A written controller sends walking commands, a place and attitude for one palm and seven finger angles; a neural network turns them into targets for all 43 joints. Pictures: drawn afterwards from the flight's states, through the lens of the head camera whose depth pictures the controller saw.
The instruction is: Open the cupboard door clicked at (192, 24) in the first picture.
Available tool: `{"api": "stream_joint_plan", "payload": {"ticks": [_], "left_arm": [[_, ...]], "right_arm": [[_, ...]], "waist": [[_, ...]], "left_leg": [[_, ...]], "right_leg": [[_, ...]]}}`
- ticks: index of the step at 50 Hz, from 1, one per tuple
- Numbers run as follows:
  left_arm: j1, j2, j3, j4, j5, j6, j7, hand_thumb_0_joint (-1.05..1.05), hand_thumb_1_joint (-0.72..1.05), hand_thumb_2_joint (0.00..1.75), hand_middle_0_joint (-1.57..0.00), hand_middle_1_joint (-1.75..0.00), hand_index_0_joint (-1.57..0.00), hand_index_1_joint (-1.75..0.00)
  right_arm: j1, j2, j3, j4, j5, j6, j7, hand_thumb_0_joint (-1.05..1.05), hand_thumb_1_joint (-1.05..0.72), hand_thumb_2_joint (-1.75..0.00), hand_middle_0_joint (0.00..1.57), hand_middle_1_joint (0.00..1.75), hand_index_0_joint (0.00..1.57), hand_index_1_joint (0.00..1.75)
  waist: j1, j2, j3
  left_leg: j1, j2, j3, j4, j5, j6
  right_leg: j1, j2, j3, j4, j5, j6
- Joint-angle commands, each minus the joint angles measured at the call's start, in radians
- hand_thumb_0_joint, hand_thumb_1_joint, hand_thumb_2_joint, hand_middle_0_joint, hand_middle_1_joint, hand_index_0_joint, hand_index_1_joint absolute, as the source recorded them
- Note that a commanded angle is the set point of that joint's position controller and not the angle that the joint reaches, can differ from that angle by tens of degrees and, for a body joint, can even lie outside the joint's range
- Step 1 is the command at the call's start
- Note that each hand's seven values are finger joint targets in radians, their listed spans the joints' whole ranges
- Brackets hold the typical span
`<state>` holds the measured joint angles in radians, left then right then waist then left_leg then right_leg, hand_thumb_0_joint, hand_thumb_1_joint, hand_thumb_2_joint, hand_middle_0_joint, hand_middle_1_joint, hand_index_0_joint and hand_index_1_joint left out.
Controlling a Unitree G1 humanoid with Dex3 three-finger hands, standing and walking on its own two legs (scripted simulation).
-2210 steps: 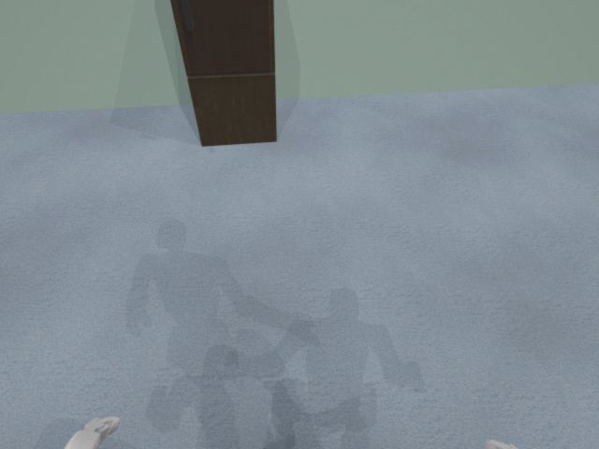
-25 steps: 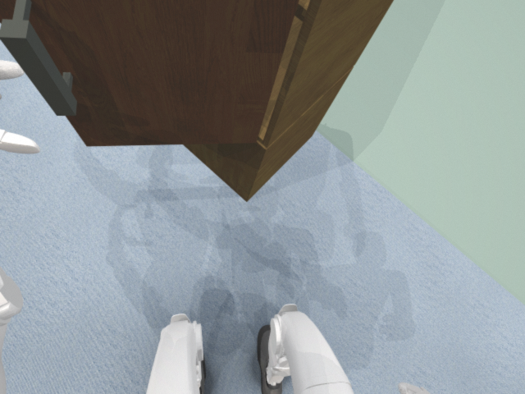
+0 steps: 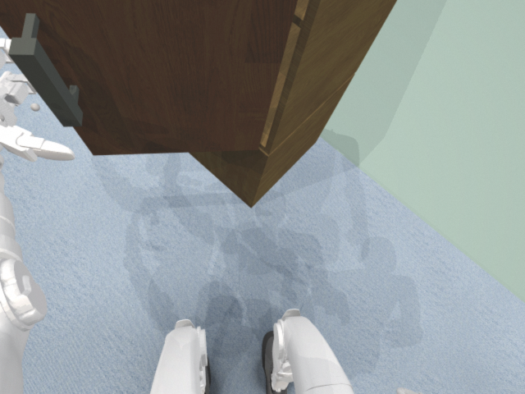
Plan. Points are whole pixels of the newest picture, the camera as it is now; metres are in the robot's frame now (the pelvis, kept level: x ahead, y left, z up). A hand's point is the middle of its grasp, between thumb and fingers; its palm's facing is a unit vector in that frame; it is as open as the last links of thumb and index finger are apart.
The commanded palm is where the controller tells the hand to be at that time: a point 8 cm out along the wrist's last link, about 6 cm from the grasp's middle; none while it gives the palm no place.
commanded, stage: slide the fingers in behind the handle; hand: left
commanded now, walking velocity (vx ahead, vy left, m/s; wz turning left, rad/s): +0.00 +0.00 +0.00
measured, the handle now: (53, 75) +0.55 +0.27 +0.04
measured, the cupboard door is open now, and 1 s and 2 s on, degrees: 48 48 56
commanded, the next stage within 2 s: close the thumb around the handle in 0.74 s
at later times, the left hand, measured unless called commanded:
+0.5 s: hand (56, 106) +0.49 +0.25 +0.05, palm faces +0.07 -1.00 -0.03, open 14.0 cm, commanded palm +0.47 +0.28 +0.05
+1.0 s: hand (52, 108) +0.49 +0.25 +0.06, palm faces +0.05 -1.00 -0.02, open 13.4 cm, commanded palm +0.47 +0.29 +0.05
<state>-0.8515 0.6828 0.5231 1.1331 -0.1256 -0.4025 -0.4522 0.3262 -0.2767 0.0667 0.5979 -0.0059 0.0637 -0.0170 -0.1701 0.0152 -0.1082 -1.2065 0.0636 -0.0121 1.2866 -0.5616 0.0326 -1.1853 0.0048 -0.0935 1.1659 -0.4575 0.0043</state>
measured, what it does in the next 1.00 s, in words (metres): stands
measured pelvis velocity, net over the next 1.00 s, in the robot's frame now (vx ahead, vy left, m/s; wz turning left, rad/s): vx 0.00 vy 0.00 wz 0.01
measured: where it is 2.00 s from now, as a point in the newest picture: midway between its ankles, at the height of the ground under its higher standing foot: (238, 391)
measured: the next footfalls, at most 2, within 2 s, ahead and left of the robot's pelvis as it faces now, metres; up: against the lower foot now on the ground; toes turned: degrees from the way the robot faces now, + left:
none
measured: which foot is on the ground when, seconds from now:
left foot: down 0.00-1.00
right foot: down 0.00-1.00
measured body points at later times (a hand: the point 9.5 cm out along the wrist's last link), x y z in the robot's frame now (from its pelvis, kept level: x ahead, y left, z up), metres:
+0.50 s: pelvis +0.01 +0.00 +0.01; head +0.17 +0.03 +0.43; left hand +0.48 +0.30 +0.06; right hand +0.04 -0.27 -0.10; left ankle +0.01 +0.09 -0.62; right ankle +0.04 -0.13 -0.62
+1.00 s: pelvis +0.00 +0.00 +0.00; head +0.16 +0.03 +0.42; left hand +0.48 +0.31 +0.06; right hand +0.04 -0.27 -0.10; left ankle +0.01 +0.09 -0.62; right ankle +0.04 -0.13 -0.62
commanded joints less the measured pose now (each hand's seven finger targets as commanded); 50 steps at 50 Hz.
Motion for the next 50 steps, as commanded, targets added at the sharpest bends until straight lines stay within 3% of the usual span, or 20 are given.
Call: {"api": "stream_joint_plan", "payload": {"ticks": [1,5,9,12,13,14,15,18,20,23,25,27,32,35,37,40,42,47,50], "left_arm": [[-0.395,0.277,0.016,-0.227,-0.018,-0.06,0.02,0.0,-0.5,0.3,-0.3,-1.2,-0.3,-1.2],[-0.374,0.251,0.012,-0.272,-0.02,-0.074,0.047,0.0,-0.5,0.3,-0.3,-1.2,-0.3,-1.2],[-0.364,0.209,-0.007,-0.244,-0.016,-0.061,0.07,0.0,-0.5,0.3,-0.3,-1.2,-0.3,-1.2],[-0.324,0.21,0.005,-0.278,-0.016,-0.067,0.082,0.0,-0.5,0.3,-0.3,-1.2,-0.3,-1.2],[-0.312,0.194,-0.006,-0.274,-0.016,-0.065,0.084,0.0,-0.5,0.3,-0.3,-1.2,-0.3,-1.2],[-0.305,0.203,0.005,-0.273,-0.019,-0.066,0.089,0.0,-0.5,0.3,-0.3,-1.2,-0.3,-1.2],[-0.291,0.218,0.019,-0.269,-0.019,-0.072,0.091,0.0,-0.5,0.3,-0.3,-1.2,-0.3,-1.2],[-0.298,0.181,-0.007,-0.257,-0.017,-0.074,0.097,0.0,-0.5,0.3,-0.3,-1.2,-0.3,-1.2],[-0.305,0.198,0.004,-0.239,-0.014,-0.083,0.102,0.0,-0.5,0.3,-0.3,-1.2,-0.3,-1.2],[-0.305,0.222,0.025,-0.241,-0.012,-0.101,0.1,0.0,-0.5,0.3,-0.3,-1.2,-0.3,-1.2],[-0.323,0.179,-0.014,-0.266,-0.016,-0.116,0.09,0.0,-0.5,0.3,-0.3,-1.2,-0.3,-1.2],[-0.333,0.176,-0.017,-0.244,-0.02,-0.117,0.081,0.0,-0.5,0.3,-0.3,-1.2,-0.3,-1.2],[-0.334,0.2,-0.006,-0.185,-0.029,-0.091,0.058,0.0,-0.5,0.3,-0.3,-1.2,-0.3,-1.2],[-0.369,0.201,-0.015,-0.236,-0.028,-0.1,0.058,0.0,-0.5,0.3,-0.3,-1.2,-0.3,-1.2],[-0.347,0.231,0.013,-0.249,-0.026,-0.11,0.061,0.0,-0.5,0.3,-0.3,-1.2,-0.3,-1.2],[-0.372,0.19,-0.02,-0.256,-0.032,-0.116,0.063,0.0,-0.5,0.3,-0.3,-1.2,-0.3,-1.2],[-0.339,0.195,-0.009,-0.241,-0.029,-0.107,0.065,0.0,-0.5,0.3,-0.3,-1.2,-0.3,-1.2],[-0.336,0.177,-0.028,-0.204,-0.023,-0.082,0.069,0.0,-0.22,0.42,-0.32,-1.23,-0.32,-1.23],[-0.35,0.207,-0.009,-0.2,-0.022,-0.085,0.074,0.0,-0.05,0.49,-0.33,-1.25,-0.33,-1.25]], "right_arm": [[0.184,-0.206,-0.077,-0.034,-0.002,-0.017,-0.014,0.0,-0.9,-0.9,0.2,0.3,0.2,0.3],[0.189,-0.201,-0.081,-0.033,-0.008,-0.017,-0.009,0.0,-0.9,-0.9,0.2,0.3,0.2,0.3],[0.184,-0.196,-0.083,-0.03,-0.007,-0.011,-0.004,0.0,-0.9,-0.9,0.2,0.3,0.2,0.3],[0.19,-0.193,-0.086,-0.035,-0.008,-0.009,-0.002,0.0,-0.9,-0.9,0.2,0.3,0.2,0.3],[0.186,-0.19,-0.085,-0.037,-0.006,-0.008,0.0,0.0,-0.9,-0.9,0.2,0.3,0.2,0.3],[0.183,-0.188,-0.085,-0.038,-0.006,-0.007,0.001,0.0,-0.9,-0.9,0.2,0.3,0.2,0.3],[0.187,-0.189,-0.084,-0.04,-0.006,-0.007,-0.001,0.0,-0.9,-0.9,0.2,0.3,0.2,0.3],[0.176,-0.182,-0.083,-0.042,-0.004,-0.006,0.002,0.0,-0.9,-0.9,0.2,0.3,0.2,0.3],[0.177,-0.183,-0.081,-0.043,-0.003,-0.007,0.0,0.0,-0.9,-0.9,0.2,0.3,0.2,0.3],[0.176,-0.184,-0.082,-0.043,-0.005,-0.01,-0.002,0.0,-0.9,-0.9,0.2,0.3,0.2,0.3],[0.174,-0.18,-0.083,-0.043,-0.006,-0.013,0.0,0.0,-0.9,-0.9,0.2,0.3,0.2,0.3],[0.171,-0.184,-0.085,-0.03,-0.006,-0.014,-0.002,0.0,-0.9,-0.9,0.2,0.3,0.2,0.3],[0.168,-0.19,-0.081,-0.029,0.001,-0.012,-0.011,0.0,-0.9,-0.9,0.2,0.3,0.2,0.3],[0.166,-0.188,-0.08,-0.034,-0.002,-0.02,-0.012,0.0,-0.9,-0.9,0.2,0.3,0.2,0.3],[0.165,-0.191,-0.083,-0.031,-0.003,-0.019,-0.012,0.0,-0.9,-0.9,0.2,0.3,0.2,0.3],[0.164,-0.186,-0.081,-0.03,-0.005,-0.023,-0.008,0.0,-0.9,-0.9,0.2,0.3,0.2,0.3],[0.163,-0.191,-0.084,-0.029,-0.003,-0.02,-0.008,0.0,-0.9,-0.9,0.2,0.3,0.2,0.3],[0.162,-0.192,-0.081,-0.03,0.0,-0.019,-0.009,0.0,-0.9,-0.9,0.2,0.3,0.2,0.3],[0.168,-0.195,-0.078,-0.032,-0.002,-0.021,-0.012,0.0,-0.9,-0.9,0.2,0.3,0.2,0.3]], "waist": [[-0.002,0.231,-0.554],[0.004,0.25,-0.593],[-0.005,0.205,-0.55],[0.015,0.219,-0.595],[0.013,0.207,-0.581],[0.013,0.175,-0.57],[0.017,0.173,-0.563],[0.01,0.163,-0.525],[0.011,0.155,-0.499],[0.017,0.144,-0.524],[0.01,0.19,-0.542],[0.0,0.168,-0.529],[0.0,0.125,-0.497],[0.007,0.192,-0.534],[0.017,0.196,-0.57],[0.002,0.198,-0.553],[0.01,0.192,-0.558],[0.003,0.171,-0.507],[-0.001,0.147,-0.499]], "left_leg": [[0.473,-0.019,-0.084,-0.162,0.465,-0.014],[0.536,-0.014,-0.092,-0.155,0.563,-0.024],[0.489,-0.017,-0.082,-0.165,0.501,-0.018],[0.528,-0.016,-0.08,-0.171,0.566,-0.023],[0.513,-0.018,-0.075,-0.171,0.566,-0.021],[0.486,-0.019,-0.068,-0.173,0.535,-0.016],[0.484,-0.02,-0.069,-0.173,0.55,-0.015],[0.439,-0.024,-0.054,-0.18,0.481,-0.011],[0.421,-0.027,-0.052,-0.182,0.461,-0.009],[0.41,-0.029,-0.049,-0.181,0.455,-0.008],[0.459,-0.028,-0.053,-0.176,0.494,-0.011],[0.449,-0.025,-0.054,-0.17,0.47,-0.011],[0.371,-0.033,-0.047,-0.171,0.402,-0.002],[0.415,-0.034,-0.051,-0.169,0.419,-0.004],[0.446,-0.03,-0.056,-0.162,0.463,-0.009],[0.456,-0.029,-0.062,-0.163,0.464,-0.009],[0.457,-0.028,-0.064,-0.168,0.46,-0.013],[0.428,-0.029,-0.063,-0.182,0.404,-0.01],[0.412,-0.028,-0.065,-0.18,0.397,-0.006]], "right_leg": [[0.192,0.038,0.032,-0.099,0.224,-0.028],[0.182,0.039,0.025,-0.093,0.259,-0.029],[0.209,0.037,0.028,-0.108,0.25,-0.023],[0.237,0.037,0.029,-0.108,0.287,-0.024],[0.249,0.037,0.031,-0.111,0.299,-0.023],[0.272,0.038,0.034,-0.116,0.301,-0.021],[0.282,0.039,0.035,-0.112,0.313,-0.025],[0.29,0.037,0.042,-0.12,0.294,-0.02],[0.294,0.04,0.044,-0.119,0.285,-0.025],[0.321,0.036,0.051,-0.117,0.295,-0.022],[0.29,0.038,0.048,-0.109,0.303,-0.027],[0.279,0.037,0.048,-0.115,0.29,-0.023],[0.312,0.035,0.058,-0.121,0.271,-0.021],[0.287,0.034,0.056,-0.113,0.263,-0.027],[0.288,0.034,0.054,-0.108,0.286,-0.026],[0.264,0.037,0.047,-0.105,0.272,-0.027],[0.266,0.035,0.045,-0.109,0.265,-0.024],[0.252,0.035,0.042,-0.119,0.228,-0.025],[0.255,0.037,0.043,-0.117,0.225,-0.027]]}}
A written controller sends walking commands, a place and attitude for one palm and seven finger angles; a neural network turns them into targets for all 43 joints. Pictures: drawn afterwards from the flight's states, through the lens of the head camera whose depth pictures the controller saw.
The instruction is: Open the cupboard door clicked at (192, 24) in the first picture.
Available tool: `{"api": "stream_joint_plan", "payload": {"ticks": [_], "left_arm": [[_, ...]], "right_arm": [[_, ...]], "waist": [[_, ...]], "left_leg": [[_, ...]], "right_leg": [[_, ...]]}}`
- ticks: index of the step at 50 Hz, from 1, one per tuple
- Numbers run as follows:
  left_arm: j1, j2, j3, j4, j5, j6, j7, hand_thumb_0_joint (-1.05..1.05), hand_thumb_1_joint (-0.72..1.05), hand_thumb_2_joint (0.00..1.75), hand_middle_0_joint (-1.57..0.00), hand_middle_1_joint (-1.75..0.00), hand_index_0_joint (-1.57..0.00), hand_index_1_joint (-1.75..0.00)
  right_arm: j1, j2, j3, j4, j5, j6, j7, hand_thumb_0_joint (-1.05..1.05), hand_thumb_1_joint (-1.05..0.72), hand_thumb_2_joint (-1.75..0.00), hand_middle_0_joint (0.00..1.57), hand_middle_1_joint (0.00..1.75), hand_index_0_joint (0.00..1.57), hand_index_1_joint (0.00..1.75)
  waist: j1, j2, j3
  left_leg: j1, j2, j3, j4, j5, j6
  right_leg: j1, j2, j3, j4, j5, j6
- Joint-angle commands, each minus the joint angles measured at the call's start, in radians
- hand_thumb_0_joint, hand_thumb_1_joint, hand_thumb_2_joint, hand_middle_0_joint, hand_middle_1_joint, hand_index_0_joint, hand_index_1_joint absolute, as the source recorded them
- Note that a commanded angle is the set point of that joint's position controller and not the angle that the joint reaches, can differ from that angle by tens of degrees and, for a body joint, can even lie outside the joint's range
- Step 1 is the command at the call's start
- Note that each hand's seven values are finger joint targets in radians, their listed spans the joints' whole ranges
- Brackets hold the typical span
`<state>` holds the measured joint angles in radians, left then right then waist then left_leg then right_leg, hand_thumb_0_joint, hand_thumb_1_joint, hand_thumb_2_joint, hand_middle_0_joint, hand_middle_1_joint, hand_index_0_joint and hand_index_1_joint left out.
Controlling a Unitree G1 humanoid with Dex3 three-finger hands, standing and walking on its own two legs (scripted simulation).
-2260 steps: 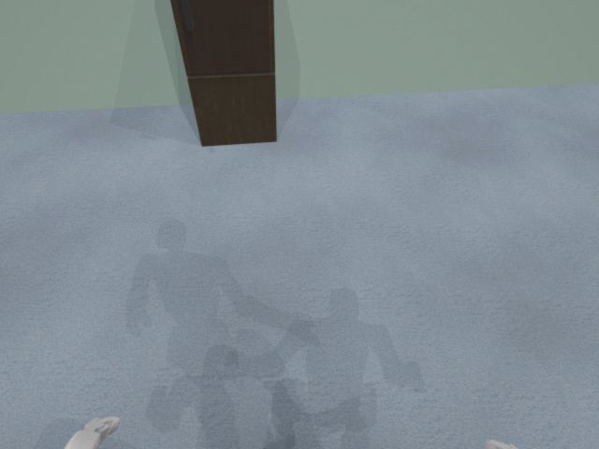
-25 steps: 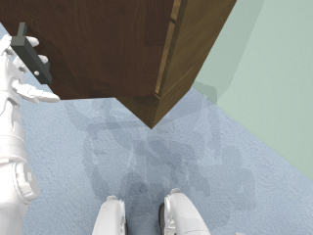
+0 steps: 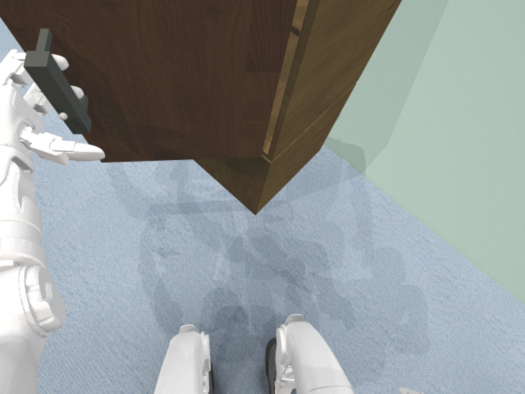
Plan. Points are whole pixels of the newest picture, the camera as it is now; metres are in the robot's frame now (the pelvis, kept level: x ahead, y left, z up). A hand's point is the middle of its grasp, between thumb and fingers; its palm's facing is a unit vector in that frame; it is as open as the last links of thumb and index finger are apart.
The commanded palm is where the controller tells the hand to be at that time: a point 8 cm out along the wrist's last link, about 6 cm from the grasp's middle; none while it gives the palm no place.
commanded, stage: close the thumb around the handle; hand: left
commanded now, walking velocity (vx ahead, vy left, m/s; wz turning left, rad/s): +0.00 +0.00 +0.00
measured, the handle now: (65, 85) +0.55 +0.26 +0.04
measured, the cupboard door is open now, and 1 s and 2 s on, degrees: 48 56 97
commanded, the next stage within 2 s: pull the door open along its arc in 0.54 s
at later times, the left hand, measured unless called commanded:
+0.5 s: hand (68, 115) +0.50 +0.25 +0.05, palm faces +0.03 -1.00 -0.03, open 6.6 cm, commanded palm +0.48 +0.28 +0.05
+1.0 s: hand (77, 146) +0.45 +0.23 +0.05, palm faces +0.04 -1.00 -0.02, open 6.5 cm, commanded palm +0.40 +0.27 +0.05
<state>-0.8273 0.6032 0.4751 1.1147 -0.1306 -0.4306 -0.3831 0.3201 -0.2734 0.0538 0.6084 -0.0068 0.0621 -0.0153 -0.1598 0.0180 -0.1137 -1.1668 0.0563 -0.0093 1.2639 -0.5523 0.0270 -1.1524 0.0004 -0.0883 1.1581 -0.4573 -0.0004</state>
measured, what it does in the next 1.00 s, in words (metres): stands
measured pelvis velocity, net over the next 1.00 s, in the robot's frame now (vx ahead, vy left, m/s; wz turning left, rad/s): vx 0.02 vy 0.00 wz -0.02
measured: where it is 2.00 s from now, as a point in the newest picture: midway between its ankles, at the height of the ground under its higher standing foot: outside the picture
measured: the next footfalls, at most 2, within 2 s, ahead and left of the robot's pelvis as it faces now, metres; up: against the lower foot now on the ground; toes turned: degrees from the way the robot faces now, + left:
none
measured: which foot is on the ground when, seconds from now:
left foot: down 0.00-1.00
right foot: down 0.00-1.00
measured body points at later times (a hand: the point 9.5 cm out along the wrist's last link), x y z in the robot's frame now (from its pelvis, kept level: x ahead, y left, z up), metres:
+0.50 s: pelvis +0.00 +0.00 +0.00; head +0.16 +0.04 +0.42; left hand +0.49 +0.30 +0.05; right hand +0.04 -0.26 -0.11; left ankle +0.01 +0.10 -0.63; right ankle +0.04 -0.13 -0.63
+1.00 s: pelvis +0.02 +0.00 +0.02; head +0.15 +0.02 +0.45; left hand +0.44 +0.28 +0.05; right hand +0.07 -0.26 -0.09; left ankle +0.01 +0.10 -0.63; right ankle +0.04 -0.13 -0.63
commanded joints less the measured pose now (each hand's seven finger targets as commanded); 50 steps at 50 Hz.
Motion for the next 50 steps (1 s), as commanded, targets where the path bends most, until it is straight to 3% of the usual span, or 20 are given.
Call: {"api": "stream_joint_plan", "payload": {"ticks": [1,3,5,7,9,12,13,14,15,17,20,22,28,32,33,37,41,45,47,50], "left_arm": [[-0.373,0.289,0.04,-0.182,-0.014,-0.059,0.005,0.0,0.0,0.52,-0.34,-1.25,-0.34,-1.25],[-0.388,0.273,0.027,-0.174,-0.014,-0.059,0.006,0.0,0.12,0.56,-0.34,-1.27,-0.34,-1.27],[-0.388,0.301,0.051,-0.191,-0.019,-0.073,0.003,0.0,0.23,0.61,-0.35,-1.28,-0.35,-1.28],[-0.393,0.306,0.049,-0.187,-0.013,-0.076,-0.001,0.0,0.34,0.66,-0.36,-1.29,-0.36,-1.29],[-0.399,0.262,0.018,-0.207,-0.016,-0.079,-0.003,0.0,0.45,0.71,-0.37,-1.3,-0.37,-1.3],[-0.397,0.291,0.041,-0.21,-0.02,-0.078,-0.003,0.0,0.62,0.78,-0.38,-1.32,-0.38,-1.32],[-0.394,0.296,0.046,-0.23,-0.018,-0.078,-0.001,0.0,0.68,0.8,-0.38,-1.33,-0.38,-1.33],[-0.384,0.267,0.027,-0.232,-0.019,-0.073,0.0,0.0,0.73,0.83,-0.39,-1.33,-0.39,-1.33],[-0.384,0.247,0.015,-0.234,-0.023,-0.073,0.001,0.0,0.79,0.85,-0.39,-1.34,-0.39,-1.34],[-0.391,0.25,0.014,-0.204,-0.018,-0.06,0.009,0.0,0.9,0.9,-0.4,-1.35,-0.4,-1.35],[-0.403,0.279,0.034,-0.222,-0.014,-0.063,0.017,0.0,0.9,0.9,-0.4,-1.35,-0.4,-1.35],[-0.385,0.266,0.028,-0.22,-0.011,-0.067,0.02,0.0,0.9,0.9,-0.4,-1.35,-0.4,-1.35],[-0.357,0.247,0.03,-0.226,-0.015,-0.075,0.034,0.0,0.9,0.9,-0.4,-1.35,-0.4,-1.35],[-0.377,0.295,0.051,-0.208,-0.004,-0.081,0.034,0.0,0.9,0.9,-0.4,-1.35,-0.4,-1.35],[-0.353,0.224,0.008,-0.225,-0.01,-0.08,0.031,0.0,0.9,0.9,-0.4,-1.35,-0.4,-1.35],[-0.25,0.226,0.028,-0.285,-0.029,-0.088,0.022,0.0,0.9,0.9,-0.4,-1.35,-0.4,-1.35],[-0.115,0.187,0.019,-0.362,-0.055,-0.084,0.016,0.0,0.9,0.9,-0.4,-1.35,-0.4,-1.35],[0.064,0.114,0.0,-0.451,-0.091,-0.075,0.02,0.0,0.9,0.9,-0.4,-1.35,-0.4,-1.35],[0.156,0.077,-0.019,-0.527,-0.1,-0.076,0.024,0.0,0.9,0.9,-0.4,-1.35,-0.4,-1.35],[0.289,0.012,-0.045,-0.574,-0.122,-0.079,0.039,0.0,0.9,0.9,-0.4,-1.35,-0.4,-1.35]], "right_arm": [[0.172,-0.198,-0.065,-0.042,-0.001,-0.018,-0.014,0.0,-0.9,-0.9,0.2,0.3,0.2,0.3],[0.171,-0.197,-0.065,-0.041,-0.001,-0.021,-0.013,0.0,-0.9,-0.9,0.2,0.3,0.2,0.3],[0.173,-0.198,-0.064,-0.046,-0.004,-0.024,-0.012,0.0,-0.9,-0.9,0.2,0.3,0.2,0.3],[0.172,-0.2,-0.064,-0.043,-0.004,-0.024,-0.013,0.0,-0.9,-0.9,0.2,0.3,0.2,0.3],[0.17,-0.195,-0.066,-0.044,-0.005,-0.026,-0.01,0.0,-0.9,-0.9,0.2,0.3,0.2,0.3],[0.176,-0.201,-0.066,-0.039,-0.005,-0.022,-0.01,0.0,-0.9,-0.9,0.2,0.3,0.2,0.3],[0.177,-0.201,-0.069,-0.039,-0.006,-0.021,-0.01,0.0,-0.9,-0.9,0.2,0.3,0.2,0.3],[0.178,-0.197,-0.07,-0.04,-0.005,-0.021,-0.009,0.0,-0.9,-0.9,0.2,0.3,0.2,0.3],[0.181,-0.195,-0.07,-0.042,-0.005,-0.022,-0.008,0.0,-0.9,-0.9,0.2,0.3,0.2,0.3],[0.182,-0.199,-0.069,-0.032,-0.004,-0.016,-0.008,0.0,-0.9,-0.9,0.2,0.3,0.2,0.3],[0.186,-0.2,-0.069,-0.036,-0.006,-0.018,-0.012,0.0,-0.9,-0.9,0.2,0.3,0.2,0.3],[0.184,-0.195,-0.07,-0.034,-0.006,-0.017,-0.01,0.0,-0.9,-0.9,0.2,0.3,0.2,0.3],[0.18,-0.189,-0.072,-0.039,-0.006,-0.013,-0.006,0.0,-0.9,-0.9,0.2,0.3,0.2,0.3],[0.174,-0.19,-0.066,-0.038,-0.006,-0.012,-0.009,0.0,-0.9,-0.9,0.2,0.3,0.2,0.3],[0.174,-0.181,-0.068,-0.045,-0.005,-0.014,-0.005,0.0,-0.9,-0.9,0.2,0.3,0.2,0.3],[0.166,-0.184,-0.076,-0.058,-0.004,-0.012,0.001,0.0,-0.9,-0.9,0.2,0.3,0.2,0.3],[0.152,-0.177,-0.083,-0.081,0.006,-0.01,0.009,0.0,-0.9,-0.9,0.2,0.3,0.2,0.3],[0.129,-0.165,-0.09,-0.115,0.016,-0.014,0.015,0.0,-0.9,-0.9,0.2,0.3,0.2,0.3],[0.11,-0.157,-0.094,-0.129,0.019,-0.019,0.021,0.0,-0.9,-0.9,0.2,0.3,0.2,0.3],[0.09,-0.149,-0.099,-0.145,0.024,-0.027,0.024,0.0,-0.9,-0.9,0.2,0.3,0.2,0.3]], "waist": [[-0.006,0.164,-0.498],[-0.018,0.147,-0.488],[-0.004,0.175,-0.515],[-0.007,0.168,-0.528],[-0.011,0.194,-0.538],[-0.007,0.182,-0.541],[0.003,0.208,-0.565],[-0.001,0.203,-0.567],[-0.002,0.221,-0.563],[-0.014,0.19,-0.522],[-0.01,0.172,-0.532],[-0.003,0.2,-0.545],[0.0,0.173,-0.541],[-0.002,0.168,-0.515],[-0.001,0.173,-0.527],[0.035,0.195,-0.59],[0.057,0.168,-0.593],[0.083,0.106,-0.562],[0.1,0.127,-0.563],[0.104,0.074,-0.492]], "left_leg": [[0.38,-0.021,-0.07,-0.159,0.4,-0.004],[0.359,-0.021,-0.064,-0.153,0.377,-0.001],[0.367,-0.024,-0.066,-0.151,0.388,-0.002],[0.374,-0.021,-0.068,-0.147,0.398,-0.004],[0.405,-0.021,-0.072,-0.149,0.409,-0.007],[0.419,-0.016,-0.08,-0.151,0.428,-0.01],[0.433,-0.018,-0.08,-0.151,0.446,-0.012],[0.452,-0.016,-0.084,-0.155,0.465,-0.014],[0.468,-0.015,-0.085,-0.151,0.486,-0.015],[0.442,-0.013,-0.088,-0.155,0.455,-0.016],[0.429,-0.016,-0.085,-0.156,0.452,-0.01],[0.453,-0.015,-0.085,-0.157,0.486,-0.017],[0.44,-0.017,-0.073,-0.154,0.479,-0.014],[0.389,-0.021,-0.064,-0.151,0.446,-0.007],[0.408,-0.024,-0.064,-0.157,0.459,-0.008],[0.472,-0.019,-0.064,-0.163,0.535,-0.018],[0.486,-0.019,-0.051,-0.18,0.583,-0.016],[0.451,-0.028,-0.029,-0.208,0.557,-0.009],[0.46,-0.03,-0.018,-0.224,0.572,-0.011],[0.433,-0.031,-0.009,-0.237,0.562,-0.009]], "right_leg": [[0.22,0.039,0.037,-0.106,0.23,-0.022],[0.217,0.039,0.041,-0.11,0.221,-0.018],[0.227,0.041,0.041,-0.1,0.226,-0.024],[0.22,0.04,0.041,-0.097,0.229,-0.022],[0.2,0.04,0.037,-0.099,0.224,-0.022],[0.201,0.041,0.031,-0.097,0.229,-0.022],[0.206,0.039,0.033,-0.095,0.237,-0.024],[0.2,0.041,0.028,-0.096,0.243,-0.024],[0.179,0.042,0.026,-0.094,0.244,-0.026],[0.165,0.041,0.023,-0.1,0.226,-0.021],[0.202,0.042,0.027,-0.098,0.241,-0.024],[0.192,0.04,0.025,-0.098,0.253,-0.024],[0.218,0.042,0.03,-0.105,0.265,-0.02],[0.247,0.04,0.041,-0.102,0.273,-0.021],[0.253,0.041,0.038,-0.104,0.283,-0.02],[0.273,0.041,0.033,-0.1,0.315,-0.024],[0.328,0.044,0.034,-0.117,0.36,-0.021],[0.408,0.047,0.038,-0.137,0.39,-0.022],[0.433,0.044,0.038,-0.142,0.406,-0.019],[0.445,0.045,0.034,-0.151,0.411,-0.021]]}}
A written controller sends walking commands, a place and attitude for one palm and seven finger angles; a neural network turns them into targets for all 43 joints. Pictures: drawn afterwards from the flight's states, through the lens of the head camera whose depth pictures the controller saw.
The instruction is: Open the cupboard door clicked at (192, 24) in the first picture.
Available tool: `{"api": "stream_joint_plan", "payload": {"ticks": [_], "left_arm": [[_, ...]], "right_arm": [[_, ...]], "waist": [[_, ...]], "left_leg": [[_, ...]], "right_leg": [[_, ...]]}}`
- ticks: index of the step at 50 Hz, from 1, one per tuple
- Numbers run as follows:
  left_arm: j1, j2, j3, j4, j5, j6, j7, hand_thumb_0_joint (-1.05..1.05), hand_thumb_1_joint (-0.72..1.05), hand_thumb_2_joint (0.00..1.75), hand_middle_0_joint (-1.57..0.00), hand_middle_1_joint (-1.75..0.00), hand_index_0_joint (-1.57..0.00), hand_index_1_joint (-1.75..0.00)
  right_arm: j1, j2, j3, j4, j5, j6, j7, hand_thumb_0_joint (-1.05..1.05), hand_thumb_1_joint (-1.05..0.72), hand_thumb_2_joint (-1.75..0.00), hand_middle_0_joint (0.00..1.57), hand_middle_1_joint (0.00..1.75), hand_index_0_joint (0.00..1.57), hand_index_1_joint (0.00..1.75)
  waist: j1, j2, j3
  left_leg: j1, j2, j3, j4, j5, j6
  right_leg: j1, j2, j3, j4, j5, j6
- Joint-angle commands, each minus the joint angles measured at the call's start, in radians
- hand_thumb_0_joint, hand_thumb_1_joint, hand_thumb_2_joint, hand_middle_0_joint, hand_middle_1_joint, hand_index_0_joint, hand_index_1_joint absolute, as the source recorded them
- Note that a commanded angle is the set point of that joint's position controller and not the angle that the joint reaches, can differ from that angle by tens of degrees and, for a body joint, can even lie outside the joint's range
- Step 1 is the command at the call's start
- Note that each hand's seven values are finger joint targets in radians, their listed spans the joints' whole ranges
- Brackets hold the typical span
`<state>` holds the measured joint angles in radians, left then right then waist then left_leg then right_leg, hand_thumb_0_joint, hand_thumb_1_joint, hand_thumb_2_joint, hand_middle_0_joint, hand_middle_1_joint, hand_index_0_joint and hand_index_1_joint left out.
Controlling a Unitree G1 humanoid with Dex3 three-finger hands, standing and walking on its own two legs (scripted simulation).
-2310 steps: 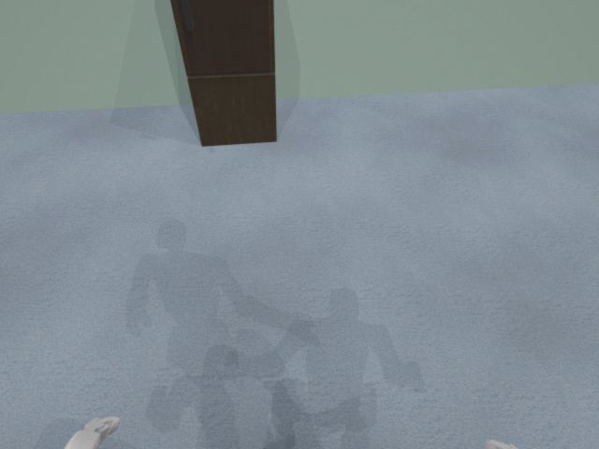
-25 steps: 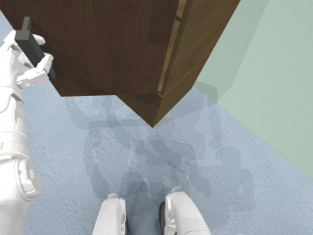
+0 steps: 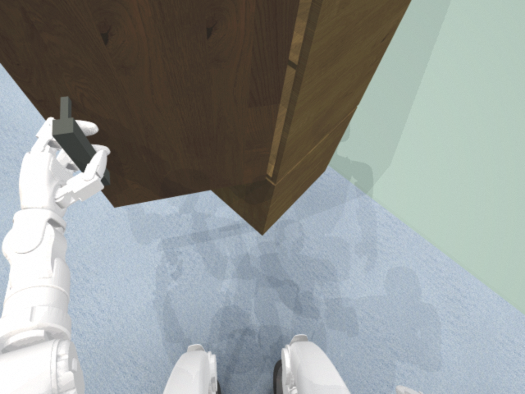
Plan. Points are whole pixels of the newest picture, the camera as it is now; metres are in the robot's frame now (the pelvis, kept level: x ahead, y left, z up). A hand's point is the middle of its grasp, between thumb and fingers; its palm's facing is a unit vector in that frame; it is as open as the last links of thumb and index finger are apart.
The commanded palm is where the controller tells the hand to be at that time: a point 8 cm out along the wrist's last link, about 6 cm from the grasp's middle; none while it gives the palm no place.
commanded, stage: pull the door open along its arc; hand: left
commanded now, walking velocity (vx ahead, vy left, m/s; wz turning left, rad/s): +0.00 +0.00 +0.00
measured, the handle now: (84, 144) +0.48 +0.26 +0.02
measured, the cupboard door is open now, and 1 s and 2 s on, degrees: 56 97 98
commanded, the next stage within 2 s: open thumb and fingers to let go in 0.72 s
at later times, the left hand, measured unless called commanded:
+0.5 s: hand (151, 243) +0.32 +0.14 +0.03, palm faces +0.50 -0.86 +0.01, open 6.6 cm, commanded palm +0.26 +0.17 +0.03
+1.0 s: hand (202, 277) +0.28 +0.07 +0.02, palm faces +0.46 -0.89 -0.04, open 6.8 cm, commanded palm +0.23 +0.12 +0.03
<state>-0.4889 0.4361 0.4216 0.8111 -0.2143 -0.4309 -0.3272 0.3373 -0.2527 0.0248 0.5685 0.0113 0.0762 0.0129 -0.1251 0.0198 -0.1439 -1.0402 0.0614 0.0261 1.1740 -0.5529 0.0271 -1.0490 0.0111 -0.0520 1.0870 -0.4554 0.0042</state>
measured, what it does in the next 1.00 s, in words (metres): stands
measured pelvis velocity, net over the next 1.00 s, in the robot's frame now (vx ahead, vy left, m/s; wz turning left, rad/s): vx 0.00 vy -0.05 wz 0.10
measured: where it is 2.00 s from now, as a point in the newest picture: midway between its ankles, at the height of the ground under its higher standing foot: outside the picture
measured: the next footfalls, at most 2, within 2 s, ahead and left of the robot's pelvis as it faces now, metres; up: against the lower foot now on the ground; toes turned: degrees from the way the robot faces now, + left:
none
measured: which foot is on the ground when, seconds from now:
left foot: down 0.00-1.00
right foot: down 0.00-1.00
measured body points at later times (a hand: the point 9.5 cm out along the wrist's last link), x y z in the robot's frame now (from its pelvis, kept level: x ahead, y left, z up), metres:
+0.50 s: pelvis +0.00 -0.02 +0.00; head +0.09 -0.01 +0.44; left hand +0.29 +0.19 +0.03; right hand +0.18 -0.23 -0.11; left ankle -0.01 +0.10 -0.65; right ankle +0.03 -0.13 -0.65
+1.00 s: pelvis +0.00 -0.05 +0.00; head +0.08 -0.05 +0.44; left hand +0.25 +0.12 +0.03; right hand +0.20 -0.24 -0.11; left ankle -0.01 +0.10 -0.65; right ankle +0.03 -0.13 -0.65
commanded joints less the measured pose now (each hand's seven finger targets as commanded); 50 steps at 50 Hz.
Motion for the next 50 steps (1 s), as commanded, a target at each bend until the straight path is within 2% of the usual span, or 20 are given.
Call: {"api": "stream_joint_plan", "payload": {"ticks": [1,3,4,5,7,10,14,17,20,23,25,30,37,40,41,43,44,45,48,50], "left_arm": [[-0.028,0.172,0.004,-0.288,-0.037,-0.082,-0.011,0.0,0.9,0.9,-0.4,-1.35,-0.4,-1.35],[0.042,0.134,-0.01,-0.331,-0.042,-0.092,0.003,0.0,0.9,0.9,-0.4,-1.35,-0.4,-1.35],[0.056,0.101,0.108,-0.399,-0.102,-0.086,0.148,0.0,0.9,0.9,-0.4,-1.35,-0.4,-1.35],[0.127,0.018,0.03,-0.408,-0.079,-0.079,0.223,0.0,0.9,0.9,-0.4,-1.35,-0.4,-1.35],[0.22,-0.083,-0.022,-0.445,-0.066,-0.07,0.31,0.0,0.9,0.9,-0.4,-1.35,-0.4,-1.35],[0.222,-0.143,-0.073,-0.559,-0.009,-0.093,0.459,0.0,0.9,0.9,-0.4,-1.35,-0.4,-1.35],[0.28,-0.273,-0.178,-0.613,0.099,-0.105,0.65,0.0,0.9,0.9,-0.4,-1.35,-0.4,-1.35],[0.277,-0.344,-0.278,-0.627,0.188,-0.108,0.754,0.0,0.9,0.9,-0.4,-1.35,-0.4,-1.35],[0.289,-0.369,-0.363,-0.667,0.264,-0.116,0.783,0.0,0.9,0.9,-0.4,-1.35,-0.4,-1.35],[0.295,-0.416,-0.442,-0.697,0.298,-0.116,0.784,0.0,0.9,0.9,-0.4,-1.35,-0.4,-1.35],[0.36,-0.456,-0.487,-0.726,0.294,-0.108,0.782,0.0,0.9,0.9,-0.4,-1.35,-0.4,-1.35],[0.444,-0.512,-0.555,-0.764,0.274,-0.093,0.794,0.0,0.9,0.9,-0.4,-1.35,-0.4,-1.35],[0.653,-0.576,-0.65,-0.828,0.335,-0.082,0.844,0.0,0.9,0.9,-0.4,-1.35,-0.4,-1.35],[0.558,-0.535,-0.629,-0.822,0.378,-0.081,0.872,0.0,0.9,0.9,-0.4,-1.35,-0.4,-1.35],[0.452,-0.51,-0.606,-0.816,0.388,-0.089,0.888,0.0,0.9,0.9,-0.4,-1.35,-0.4,-1.35],[0.46,-0.509,-0.584,-0.77,0.398,-0.097,0.9,0.0,0.76,0.84,-0.39,-1.34,-0.39,-1.34],[0.472,-0.508,-0.572,-0.762,0.389,-0.1,0.901,0.0,0.69,0.81,-0.38,-1.33,-0.38,-1.33],[0.468,-0.492,-0.559,-0.753,0.388,-0.101,0.9,0.0,0.62,0.78,-0.38,-1.32,-0.38,-1.32],[0.457,-0.519,-0.571,-0.775,0.344,-0.099,0.881,0.0,0.41,0.69,-0.36,-1.3,-0.36,-1.3],[0.457,-0.525,-0.569,-0.777,0.313,-0.085,0.87,0.0,0.27,0.63,-0.35,-1.28,-0.35,-1.28]], "right_arm": [[0.061,-0.168,-0.071,-0.106,0.006,-0.045,-0.004,0.0,-0.9,-0.9,0.2,0.3,0.2,0.3],[0.044,-0.161,-0.074,-0.119,0.006,-0.052,0.0,0.0,-0.9,-0.9,0.2,0.3,0.2,0.3],[0.02,-0.133,-0.077,-0.131,-0.002,-0.061,-0.002,0.0,-0.9,-0.9,0.2,0.3,0.2,0.3],[0.013,-0.128,-0.073,-0.132,-0.005,-0.074,0.004,0.0,-0.9,-0.9,0.2,0.3,0.2,0.3],[0.002,-0.12,-0.076,-0.129,-0.011,-0.084,0.02,0.0,-0.9,-0.9,0.2,0.3,0.2,0.3],[-0.011,-0.111,-0.08,-0.131,-0.032,-0.088,0.027,0.0,-0.9,-0.9,0.2,0.3,0.2,0.3],[-0.052,-0.087,-0.08,-0.134,-0.061,-0.089,0.041,0.0,-0.9,-0.9,0.2,0.3,0.2,0.3],[-0.075,-0.077,-0.08,-0.127,-0.077,-0.091,0.046,0.0,-0.9,-0.9,0.2,0.3,0.2,0.3],[-0.082,-0.074,-0.085,-0.127,-0.088,-0.094,0.04,0.0,-0.9,-0.9,0.2,0.3,0.2,0.3],[-0.104,-0.061,-0.083,-0.12,-0.09,-0.099,0.032,0.0,-0.9,-0.9,0.2,0.3,0.2,0.3],[-0.113,-0.055,-0.082,-0.128,-0.09,-0.107,0.027,0.0,-0.9,-0.9,0.2,0.3,0.2,0.3],[-0.158,-0.042,-0.073,-0.137,-0.086,-0.134,0.018,0.0,-0.9,-0.9,0.2,0.3,0.2,0.3],[-0.182,-0.019,-0.064,-0.158,-0.096,-0.17,0.025,0.0,-0.9,-0.9,0.2,0.3,0.2,0.3],[-0.179,-0.021,-0.063,-0.142,-0.104,-0.181,0.011,0.0,-0.9,-0.9,0.2,0.3,0.2,0.3],[-0.188,-0.023,-0.064,-0.124,-0.106,-0.181,0.005,0.0,-0.9,-0.9,0.2,0.3,0.2,0.3],[-0.195,-0.015,-0.063,-0.117,-0.108,-0.186,-0.002,0.0,-0.9,-0.9,0.2,0.3,0.2,0.3],[-0.2,-0.013,-0.062,-0.117,-0.108,-0.188,-0.003,0.0,-0.9,-0.9,0.2,0.3,0.2,0.3],[-0.195,-0.012,-0.062,-0.112,-0.106,-0.187,-0.006,0.0,-0.9,-0.9,0.2,0.3,0.2,0.3],[-0.203,-0.012,-0.066,-0.117,-0.099,-0.186,-0.007,0.0,-0.9,-0.9,0.2,0.3,0.2,0.3],[-0.202,-0.015,-0.065,-0.12,-0.094,-0.185,-0.01,0.0,-0.9,-0.9,0.2,0.3,0.2,0.3]], "waist": [[0.071,0.08,-0.443],[0.08,0.071,-0.418],[0.154,0.077,-0.427],[0.14,0.096,-0.406],[0.128,0.083,-0.372],[0.124,0.026,-0.393],[0.13,-0.01,-0.381],[0.109,-0.042,-0.367],[0.1,-0.054,-0.383],[0.097,-0.028,-0.374],[0.097,-0.044,-0.382],[0.101,-0.05,-0.316],[0.116,-0.085,-0.292],[0.095,-0.106,-0.254],[0.081,-0.099,-0.245],[0.09,-0.1,-0.242],[0.101,-0.087,-0.25],[0.098,-0.113,-0.269],[0.106,-0.082,-0.311],[0.103,-0.102,-0.333]], "left_leg": [[0.296,-0.037,-0.039,-0.153,0.538,-0.011],[0.285,-0.041,-0.04,-0.163,0.519,-0.013],[0.27,-0.043,-0.034,-0.182,0.527,-0.024],[0.283,-0.042,-0.037,-0.187,0.535,-0.033],[0.293,-0.035,-0.037,-0.185,0.567,-0.046],[0.287,-0.037,-0.037,-0.176,0.555,-0.046],[0.259,-0.045,-0.032,-0.169,0.494,-0.044],[0.239,-0.052,-0.031,-0.159,0.418,-0.037],[0.246,-0.058,-0.03,-0.156,0.384,-0.029],[0.26,-0.063,-0.027,-0.162,0.348,-0.026],[0.268,-0.066,-0.028,-0.165,0.349,-0.022],[0.247,-0.073,-0.034,-0.181,0.282,-0.022],[0.229,-0.081,-0.033,-0.173,0.284,-0.02],[0.19,-0.082,-0.043,-0.146,0.24,-0.02],[0.179,-0.081,-0.045,-0.13,0.223,-0.019],[0.162,-0.085,-0.044,-0.122,0.193,-0.02],[0.157,-0.089,-0.041,-0.12,0.186,-0.021],[0.143,-0.09,-0.041,-0.111,0.187,-0.021],[0.162,-0.092,-0.03,-0.115,0.195,-0.023],[0.166,-0.091,-0.033,-0.115,0.21,-0.023]], "right_leg": [[0.338,0.032,0.001,-0.081,0.4,-0.023],[0.348,0.03,-0.004,-0.079,0.387,-0.025],[0.361,0.023,-0.013,-0.082,0.383,-0.022],[0.35,0.026,-0.02,-0.079,0.371,-0.024],[0.318,0.02,-0.028,-0.072,0.37,-0.022],[0.355,0.016,-0.023,-0.056,0.393,-0.027],[0.37,0.004,-0.02,-0.044,0.39,-0.032],[0.358,-0.001,-0.014,-0.054,0.358,-0.03],[0.376,-0.004,-0.003,-0.07,0.353,-0.032],[0.38,-0.01,0.002,-0.085,0.336,-0.032],[0.405,-0.009,0.003,-0.1,0.347,-0.033],[0.413,-0.018,0.008,-0.135,0.278,-0.033],[0.421,-0.03,0.016,-0.135,0.298,-0.032],[0.383,-0.037,0.042,-0.14,0.246,-0.026],[0.354,-0.043,0.056,-0.14,0.222,-0.023],[0.346,-0.047,0.065,-0.143,0.174,-0.023],[0.351,-0.049,0.07,-0.145,0.164,-0.023],[0.371,-0.052,0.085,-0.151,0.166,-0.02],[0.412,-0.059,0.098,-0.163,0.189,-0.016],[0.436,-0.058,0.097,-0.165,0.222,-0.012]]}}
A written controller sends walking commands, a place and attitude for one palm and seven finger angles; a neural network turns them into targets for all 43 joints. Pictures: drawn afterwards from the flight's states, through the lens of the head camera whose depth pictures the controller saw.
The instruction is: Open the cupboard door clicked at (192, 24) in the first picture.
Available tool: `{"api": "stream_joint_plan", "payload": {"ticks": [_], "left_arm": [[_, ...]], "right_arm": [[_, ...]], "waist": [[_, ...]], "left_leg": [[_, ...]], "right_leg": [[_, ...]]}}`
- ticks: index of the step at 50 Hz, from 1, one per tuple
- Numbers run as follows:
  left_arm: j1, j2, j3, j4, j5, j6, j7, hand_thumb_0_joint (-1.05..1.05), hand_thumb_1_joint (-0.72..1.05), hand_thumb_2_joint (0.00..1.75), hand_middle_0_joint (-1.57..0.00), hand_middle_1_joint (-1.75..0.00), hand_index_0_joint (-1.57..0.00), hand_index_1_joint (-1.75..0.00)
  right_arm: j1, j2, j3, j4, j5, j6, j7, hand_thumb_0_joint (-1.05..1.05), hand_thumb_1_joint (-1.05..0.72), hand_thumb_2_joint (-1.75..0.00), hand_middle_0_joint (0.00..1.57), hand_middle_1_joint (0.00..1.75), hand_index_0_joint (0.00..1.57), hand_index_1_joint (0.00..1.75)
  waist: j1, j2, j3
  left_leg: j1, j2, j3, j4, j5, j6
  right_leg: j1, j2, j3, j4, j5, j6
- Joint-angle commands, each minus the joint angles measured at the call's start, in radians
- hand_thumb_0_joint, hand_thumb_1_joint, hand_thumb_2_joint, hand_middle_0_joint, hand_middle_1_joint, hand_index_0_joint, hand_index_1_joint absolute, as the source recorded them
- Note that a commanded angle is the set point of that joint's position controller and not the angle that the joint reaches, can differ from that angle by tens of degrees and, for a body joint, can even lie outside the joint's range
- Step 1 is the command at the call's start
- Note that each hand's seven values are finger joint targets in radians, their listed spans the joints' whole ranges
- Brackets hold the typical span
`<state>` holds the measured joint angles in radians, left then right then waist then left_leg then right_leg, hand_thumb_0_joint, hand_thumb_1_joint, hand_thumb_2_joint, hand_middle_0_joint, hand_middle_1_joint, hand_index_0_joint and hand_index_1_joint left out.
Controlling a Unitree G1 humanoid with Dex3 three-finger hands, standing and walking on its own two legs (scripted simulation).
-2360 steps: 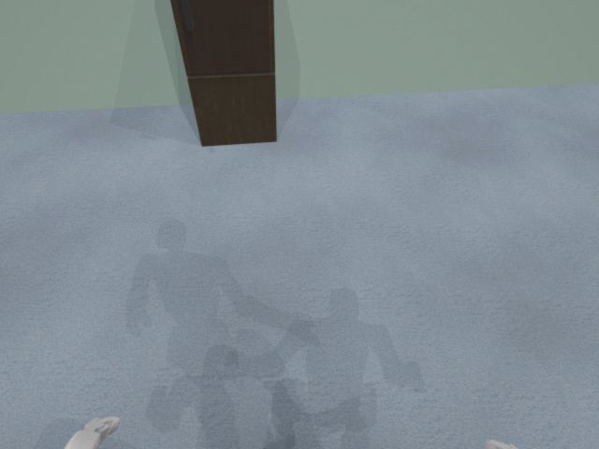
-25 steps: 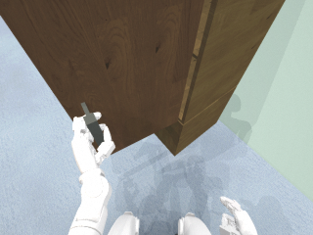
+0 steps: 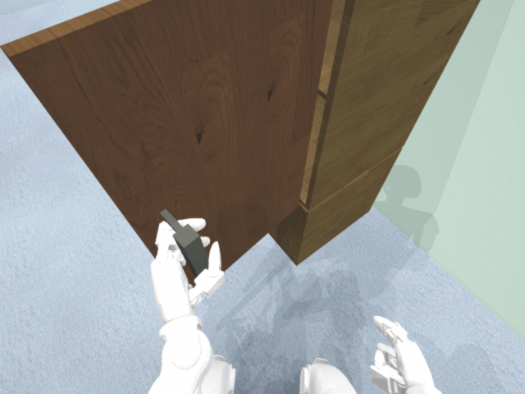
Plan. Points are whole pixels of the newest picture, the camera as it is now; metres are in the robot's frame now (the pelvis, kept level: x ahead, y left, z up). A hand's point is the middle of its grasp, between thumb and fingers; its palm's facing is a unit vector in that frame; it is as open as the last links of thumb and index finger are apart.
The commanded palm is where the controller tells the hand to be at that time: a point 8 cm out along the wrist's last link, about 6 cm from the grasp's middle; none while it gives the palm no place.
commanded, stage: open thumb and fingers to let go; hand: left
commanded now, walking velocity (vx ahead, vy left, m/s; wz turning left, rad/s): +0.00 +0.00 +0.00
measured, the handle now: (186, 247) +0.32 +0.14 +0.02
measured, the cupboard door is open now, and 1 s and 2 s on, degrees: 97 98 98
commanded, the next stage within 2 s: slide the hand sideways off the handle in 0.64 s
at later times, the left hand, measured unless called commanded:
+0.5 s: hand (210, 267) +0.29 +0.10 +0.03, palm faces +0.36 -0.93 +0.00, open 14.3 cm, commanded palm +0.25 +0.14 +0.03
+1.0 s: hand (200, 290) +0.26 +0.10 +0.04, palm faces -0.15 -0.99 +0.03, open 16.2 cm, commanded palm +0.23 +0.15 +0.03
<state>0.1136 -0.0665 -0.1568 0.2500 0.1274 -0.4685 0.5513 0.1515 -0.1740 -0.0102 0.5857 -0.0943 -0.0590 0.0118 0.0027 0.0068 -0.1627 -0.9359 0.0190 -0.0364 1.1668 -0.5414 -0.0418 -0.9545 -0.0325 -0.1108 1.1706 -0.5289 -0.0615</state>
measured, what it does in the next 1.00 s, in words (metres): stands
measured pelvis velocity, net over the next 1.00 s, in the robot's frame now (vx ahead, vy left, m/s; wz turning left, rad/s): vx -0.01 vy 0.03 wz -0.02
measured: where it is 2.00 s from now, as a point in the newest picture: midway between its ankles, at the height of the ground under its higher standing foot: outside the picture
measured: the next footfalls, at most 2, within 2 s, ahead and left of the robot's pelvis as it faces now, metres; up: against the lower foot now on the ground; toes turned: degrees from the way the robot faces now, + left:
none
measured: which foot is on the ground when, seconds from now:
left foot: down 0.00-1.00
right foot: down 0.00-1.00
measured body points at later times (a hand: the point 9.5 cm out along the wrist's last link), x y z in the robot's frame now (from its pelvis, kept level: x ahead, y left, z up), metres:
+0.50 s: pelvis +0.00 +0.01 +0.00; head +0.07 +0.01 +0.45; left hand +0.27 +0.14 +0.04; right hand +0.17 -0.21 -0.10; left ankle +0.01 +0.15 -0.64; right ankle +0.02 -0.08 -0.64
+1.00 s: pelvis -0.01 +0.03 +0.00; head +0.06 +0.03 +0.44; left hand +0.26 +0.16 +0.04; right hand +0.16 -0.19 -0.10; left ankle +0.01 +0.15 -0.64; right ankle +0.02 -0.08 -0.64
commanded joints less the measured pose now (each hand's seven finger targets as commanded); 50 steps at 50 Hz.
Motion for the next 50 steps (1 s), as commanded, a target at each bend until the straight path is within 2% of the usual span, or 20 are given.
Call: {"api": "stream_joint_plan", "payload": {"ticks": [1,7,11,13,18,24,28,30,31,35,37,38,39,40,41,43,45,47,49,50], "left_arm": [[-0.155,-0.019,0.015,-0.222,-0.04,-0.046,-0.014,0.0,0.2,0.6,-0.35,-1.27,-0.35,-1.27],[-0.129,-0.019,0.007,-0.22,-0.033,-0.041,-0.021,0.0,-0.22,0.42,-0.32,-1.23,-0.32,-1.23],[-0.141,-0.035,-0.011,-0.201,-0.017,-0.045,-0.015,0.0,-0.5,0.3,-0.3,-1.2,-0.3,-1.2],[-0.145,-0.027,-0.006,-0.195,-0.011,-0.051,-0.014,0.0,-0.5,0.3,-0.3,-1.2,-0.3,-1.2],[-0.135,-0.036,-0.01,-0.207,-0.01,-0.045,-0.005,0.0,-0.5,0.3,-0.26,-0.95,-0.26,-0.95],[-0.194,-0.055,-0.03,-0.196,0.004,-0.032,0.014,0.0,-0.5,0.3,-0.21,-0.65,-0.21,-0.65],[-0.197,-0.059,-0.027,-0.181,0.012,-0.024,0.026,0.0,-0.5,0.3,-0.18,-0.45,-0.18,-0.45],[-0.176,-0.031,0.004,-0.182,0.013,-0.022,0.031,0.0,-0.5,0.3,-0.16,-0.35,-0.16,-0.35],[-0.176,-0.046,-0.01,-0.184,0.011,-0.019,0.032,0.0,-0.5,0.3,-0.15,-0.3,-0.15,-0.3],[-0.187,-0.066,-0.023,-0.184,0.0,-0.013,0.03,0.0,-0.5,0.3,-0.15,-0.3,-0.15,-0.3],[-0.207,-0.084,-0.033,-0.17,-0.001,-0.008,0.032,0.0,-0.5,0.3,-0.15,-0.3,-0.15,-0.3],[-0.199,0.043,-0.21,-0.196,0.115,-0.043,-0.172,0.0,-0.5,0.3,-0.15,-0.3,-0.15,-0.3],[-0.25,0.115,-0.129,-0.243,0.077,-0.077,-0.28,0.0,-0.5,0.3,-0.15,-0.3,-0.15,-0.3],[-0.274,0.156,-0.112,-0.275,0.062,-0.098,-0.349,0.0,-0.5,0.3,-0.15,-0.3,-0.15,-0.3],[-0.248,0.152,-0.126,-0.291,0.044,-0.106,-0.408,0.0,-0.5,0.3,-0.15,-0.3,-0.15,-0.3],[-0.208,0.107,-0.171,-0.294,-0.042,-0.1,-0.544,0.0,-0.5,0.3,-0.15,-0.3,-0.15,-0.3],[-0.164,0.056,-0.151,-0.329,-0.177,-0.065,-0.613,0.0,-0.5,0.3,-0.15,-0.3,-0.15,-0.3],[-0.065,0.04,-0.099,-0.323,-0.26,-0.021,-0.621,0.0,-0.5,0.3,-0.15,-0.3,-0.15,-0.3],[-0.014,0.052,-0.061,-0.342,-0.272,0.004,-0.586,0.0,-0.5,0.3,-0.15,-0.3,-0.15,-0.3],[0.021,0.082,-0.034,-0.359,-0.256,0.004,-0.562,0.0,-0.5,0.3,-0.15,-0.3,-0.15,-0.3]], "right_arm": [[-0.014,-0.094,-0.029,-0.135,0.012,-0.048,-0.009,0.0,-0.9,-0.9,0.2,0.3,0.2,0.3],[-0.008,-0.096,-0.028,-0.138,0.012,-0.044,-0.007,0.0,-0.9,-0.9,0.2,0.3,0.2,0.3],[-0.015,-0.1,-0.029,-0.14,0.01,-0.047,-0.002,0.0,-0.9,-0.9,0.2,0.3,0.2,0.3],[-0.016,-0.101,-0.029,-0.139,0.01,-0.047,-0.002,0.0,-0.9,-0.9,0.2,0.3,0.2,0.3],[-0.008,-0.101,-0.031,-0.144,0.01,-0.048,0.001,0.0,-0.9,-0.9,0.2,0.3,0.2,0.3],[-0.015,-0.104,-0.028,-0.143,0.01,-0.047,-0.001,0.0,-0.9,-0.9,0.2,0.3,0.2,0.3],[-0.018,-0.103,-0.028,-0.146,0.008,-0.045,-0.002,0.0,-0.9,-0.9,0.2,0.3,0.2,0.3],[-0.015,-0.103,-0.028,-0.147,0.007,-0.044,-0.004,0.0,-0.9,-0.9,0.2,0.3,0.2,0.3],[-0.022,-0.1,-0.026,-0.148,0.008,-0.041,-0.003,0.0,-0.9,-0.9,0.2,0.3,0.2,0.3],[-0.027,-0.102,-0.023,-0.151,0.011,-0.043,-0.002,0.0,-0.9,-0.9,0.2,0.3,0.2,0.3],[-0.032,-0.1,-0.02,-0.147,0.011,-0.042,0.0,0.0,-0.9,-0.9,0.2,0.3,0.2,0.3],[0.03,-0.143,-0.023,-0.13,0.017,-0.038,0.001,0.0,-0.9,-0.9,0.2,0.3,0.2,0.3],[0.028,-0.136,-0.029,-0.15,0.024,-0.033,-0.005,0.0,-0.9,-0.9,0.2,0.3,0.2,0.3],[0.029,-0.143,-0.03,-0.158,0.024,-0.027,-0.012,0.0,-0.9,-0.9,0.2,0.3,0.2,0.3],[0.019,-0.138,-0.028,-0.174,0.03,-0.029,-0.014,0.0,-0.9,-0.9,0.2,0.3,0.2,0.3],[0.019,-0.14,-0.024,-0.197,0.053,-0.041,-0.016,0.0,-0.9,-0.9,0.2,0.3,0.2,0.3],[0.001,-0.141,-0.016,-0.231,0.081,-0.054,-0.021,0.0,-0.9,-0.9,0.2,0.3,0.2,0.3],[0.0,-0.146,-0.017,-0.249,0.095,-0.056,-0.026,0.0,-0.9,-0.9,0.2,0.3,0.2,0.3],[0.003,-0.153,-0.021,-0.266,0.097,-0.056,-0.024,0.0,-0.9,-0.9,0.2,0.3,0.2,0.3],[0.001,-0.154,-0.021,-0.277,0.092,-0.057,-0.02,0.0,-0.9,-0.9,0.2,0.3,0.2,0.3]], "waist": [[-0.023,-0.086,-0.318],[-0.024,-0.111,-0.304],[-0.029,-0.097,-0.258],[-0.024,-0.088,-0.255],[-0.015,-0.074,-0.29],[-0.028,-0.058,-0.267],[-0.02,-0.057,-0.273],[-0.007,-0.061,-0.286],[-0.009,-0.052,-0.286],[-0.017,-0.079,-0.265],[-0.021,-0.063,-0.248],[-0.105,-0.08,-0.217],[-0.078,-0.044,-0.248],[-0.064,-0.021,-0.293],[-0.05,0.011,-0.306],[-0.07,-0.002,-0.278],[-0.051,0.01,-0.281],[-0.029,-0.039,-0.258],[-0.02,-0.09,-0.251],[0.001,-0.069,-0.256]], "left_leg": [[0.064,-0.049,0.029,-0.11,0.203,0.045],[0.066,-0.047,0.021,-0.116,0.221,0.046],[0.063,-0.046,0.022,-0.119,0.194,0.047],[0.064,-0.046,0.022,-0.123,0.181,0.046],[0.085,-0.046,0.024,-0.131,0.205,0.046],[0.096,-0.044,0.019,-0.14,0.179,0.047],[0.095,-0.044,0.018,-0.145,0.176,0.046],[0.096,-0.043,0.016,-0.148,0.194,0.044],[0.1,-0.044,0.019,-0.148,0.194,0.045],[0.1,-0.041,0.009,-0.152,0.185,0.044],[0.099,-0.043,0.012,-0.154,0.162,0.044],[0.114,-0.036,0.016,-0.123,0.158,0.057],[0.099,-0.039,0.016,-0.113,0.162,0.063],[0.107,-0.04,0.014,-0.112,0.183,0.066],[0.113,-0.043,0.015,-0.116,0.174,0.065],[0.129,-0.043,0.006,-0.116,0.161,0.068],[0.146,-0.044,0.0,-0.14,0.146,0.065],[0.144,-0.043,-0.006,-0.159,0.148,0.059],[0.134,-0.04,-0.014,-0.165,0.157,0.056],[0.121,-0.043,-0.015,-0.162,0.18,0.054]], "right_leg": [[0.349,-0.015,0.155,-0.247,0.302,0.055],[0.347,-0.014,0.143,-0.235,0.339,0.056],[0.291,-0.008,0.125,-0.235,0.272,0.049],[0.284,-0.007,0.126,-0.237,0.241,0.045],[0.29,0.001,0.108,-0.222,0.267,0.039],[0.243,0.009,0.087,-0.219,0.21,0.035],[0.245,0.012,0.082,-0.216,0.198,0.032],[0.258,0.014,0.078,-0.212,0.214,0.029],[0.257,0.014,0.08,-0.212,0.218,0.03],[0.238,0.018,0.066,-0.211,0.196,0.03],[0.221,0.016,0.065,-0.216,0.168,0.032],[0.175,0.009,0.09,-0.203,0.219,0.031],[0.203,0.002,0.098,-0.193,0.245,0.023],[0.23,0.0,0.105,-0.173,0.274,0.016],[0.233,0.0,0.108,-0.171,0.265,0.016],[0.213,0.006,0.101,-0.18,0.241,0.018],[0.227,0.015,0.086,-0.195,0.193,0.016],[0.235,0.021,0.066,-0.202,0.177,0.021],[0.223,0.024,0.049,-0.186,0.172,0.026],[0.225,0.023,0.047,-0.162,0.182,0.021]]}}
